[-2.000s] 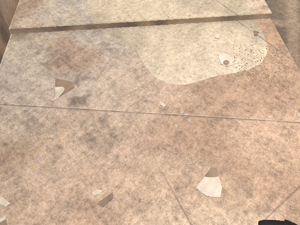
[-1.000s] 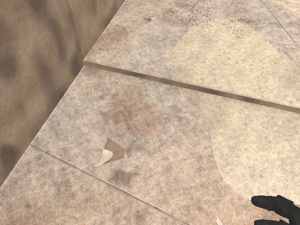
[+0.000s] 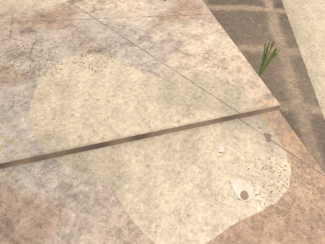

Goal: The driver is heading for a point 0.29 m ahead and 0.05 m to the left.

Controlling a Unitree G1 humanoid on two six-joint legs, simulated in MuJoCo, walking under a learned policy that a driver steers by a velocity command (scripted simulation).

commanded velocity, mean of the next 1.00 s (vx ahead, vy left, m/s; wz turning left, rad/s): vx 0.06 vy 0.00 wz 0.42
